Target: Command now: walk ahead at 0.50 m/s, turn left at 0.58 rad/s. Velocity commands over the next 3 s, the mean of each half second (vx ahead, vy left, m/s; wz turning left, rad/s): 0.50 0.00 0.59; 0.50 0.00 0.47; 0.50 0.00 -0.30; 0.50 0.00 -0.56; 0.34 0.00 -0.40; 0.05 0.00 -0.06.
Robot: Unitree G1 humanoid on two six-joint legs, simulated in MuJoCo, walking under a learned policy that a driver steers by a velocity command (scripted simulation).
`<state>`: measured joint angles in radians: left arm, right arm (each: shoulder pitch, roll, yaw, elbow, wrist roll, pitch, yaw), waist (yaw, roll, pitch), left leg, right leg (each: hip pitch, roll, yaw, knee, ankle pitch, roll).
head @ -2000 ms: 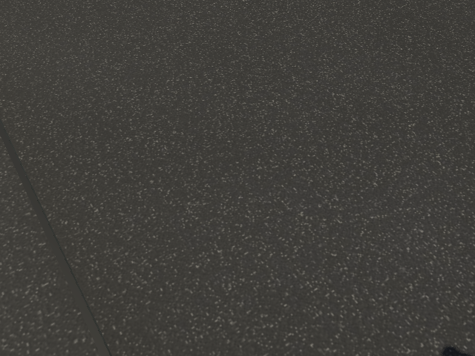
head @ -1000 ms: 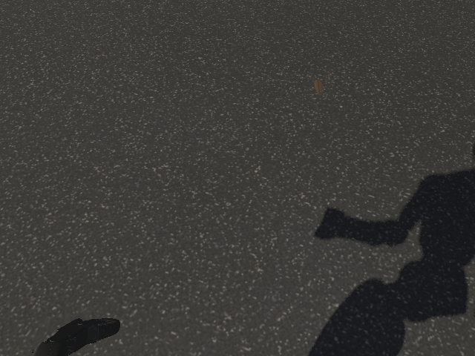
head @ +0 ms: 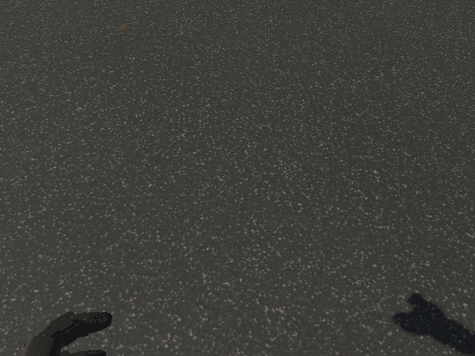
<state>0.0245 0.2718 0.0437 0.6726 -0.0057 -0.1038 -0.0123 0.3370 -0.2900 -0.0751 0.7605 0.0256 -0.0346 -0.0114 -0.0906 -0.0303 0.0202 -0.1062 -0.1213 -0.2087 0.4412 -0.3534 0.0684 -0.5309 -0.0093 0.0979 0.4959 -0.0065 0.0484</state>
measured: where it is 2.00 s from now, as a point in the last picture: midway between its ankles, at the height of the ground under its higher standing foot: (124, 195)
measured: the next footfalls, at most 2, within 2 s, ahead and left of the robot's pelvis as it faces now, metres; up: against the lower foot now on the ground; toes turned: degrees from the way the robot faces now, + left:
right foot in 0.04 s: +0.19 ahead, -0.13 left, +0.00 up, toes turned +6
left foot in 0.56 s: +0.42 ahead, +0.18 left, +0.00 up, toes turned +23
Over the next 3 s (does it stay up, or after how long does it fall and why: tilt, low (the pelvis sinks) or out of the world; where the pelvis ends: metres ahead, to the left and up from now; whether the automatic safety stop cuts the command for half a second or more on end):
stays up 1.37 0.26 0.00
